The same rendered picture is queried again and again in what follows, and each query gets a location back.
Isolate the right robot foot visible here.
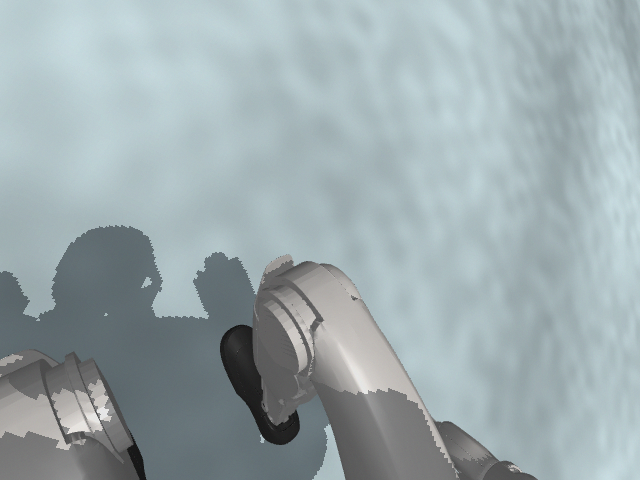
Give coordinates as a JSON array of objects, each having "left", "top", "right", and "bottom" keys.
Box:
[{"left": 220, "top": 325, "right": 300, "bottom": 445}]

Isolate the right robot hand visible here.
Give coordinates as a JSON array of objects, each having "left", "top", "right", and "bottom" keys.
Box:
[{"left": 430, "top": 415, "right": 500, "bottom": 480}]

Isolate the right robot arm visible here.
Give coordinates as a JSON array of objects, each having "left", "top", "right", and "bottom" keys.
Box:
[{"left": 483, "top": 461, "right": 538, "bottom": 480}]

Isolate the left robot foot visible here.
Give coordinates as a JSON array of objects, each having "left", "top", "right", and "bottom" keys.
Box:
[{"left": 127, "top": 430, "right": 146, "bottom": 480}]

